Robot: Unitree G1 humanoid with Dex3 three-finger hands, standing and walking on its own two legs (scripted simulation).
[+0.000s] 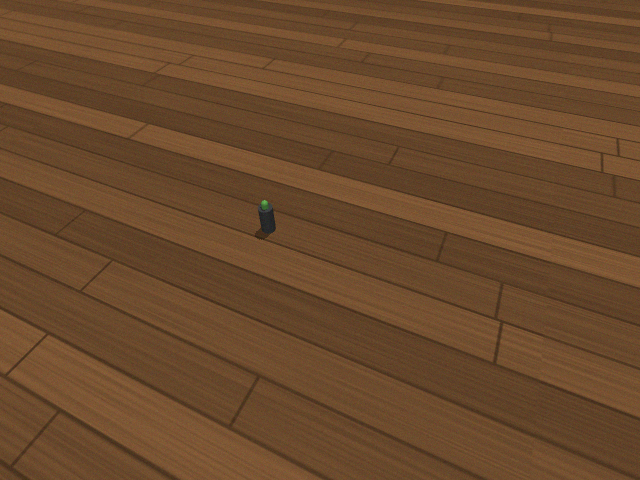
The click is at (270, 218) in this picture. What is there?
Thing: necked bottle
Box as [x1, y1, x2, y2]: [258, 200, 275, 233]
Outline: 263,200 258,206 258,211 262,230 266,233 269,233 275,229 272,206 270,203
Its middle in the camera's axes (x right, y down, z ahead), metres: -0.22 -0.11 +1.67
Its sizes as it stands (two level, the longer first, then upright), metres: 0.062 0.062 0.164
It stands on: the floor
